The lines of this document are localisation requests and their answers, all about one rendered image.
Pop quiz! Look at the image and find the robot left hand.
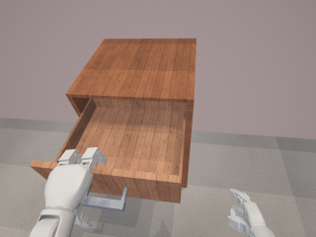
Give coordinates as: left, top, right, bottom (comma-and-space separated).
44, 147, 108, 229

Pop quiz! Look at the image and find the drawer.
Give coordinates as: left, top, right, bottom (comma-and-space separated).
30, 98, 188, 203

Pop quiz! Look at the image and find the robot right hand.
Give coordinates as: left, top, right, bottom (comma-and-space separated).
227, 189, 267, 237

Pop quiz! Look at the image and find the cabinet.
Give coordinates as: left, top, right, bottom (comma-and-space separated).
65, 38, 197, 188

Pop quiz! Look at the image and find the robot left forearm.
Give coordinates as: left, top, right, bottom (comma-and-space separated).
30, 207, 77, 237

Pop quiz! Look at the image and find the robot right forearm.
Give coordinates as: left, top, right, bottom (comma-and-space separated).
249, 225, 275, 237

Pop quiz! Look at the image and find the handle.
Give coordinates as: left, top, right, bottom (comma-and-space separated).
80, 183, 128, 212

